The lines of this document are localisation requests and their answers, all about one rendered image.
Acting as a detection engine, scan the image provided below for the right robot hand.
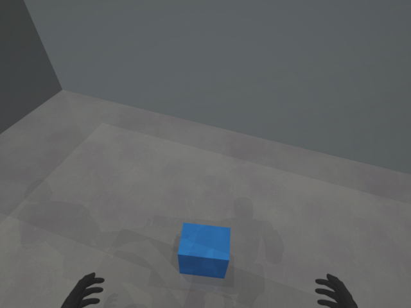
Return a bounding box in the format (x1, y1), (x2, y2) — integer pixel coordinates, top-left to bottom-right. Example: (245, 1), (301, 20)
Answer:
(315, 274), (358, 308)

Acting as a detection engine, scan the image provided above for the carton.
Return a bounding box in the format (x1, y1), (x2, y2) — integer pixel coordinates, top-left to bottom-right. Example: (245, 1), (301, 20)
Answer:
(178, 223), (231, 278)

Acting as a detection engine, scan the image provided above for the left robot hand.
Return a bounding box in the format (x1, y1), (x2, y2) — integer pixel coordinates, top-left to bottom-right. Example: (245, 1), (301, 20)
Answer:
(61, 273), (105, 308)

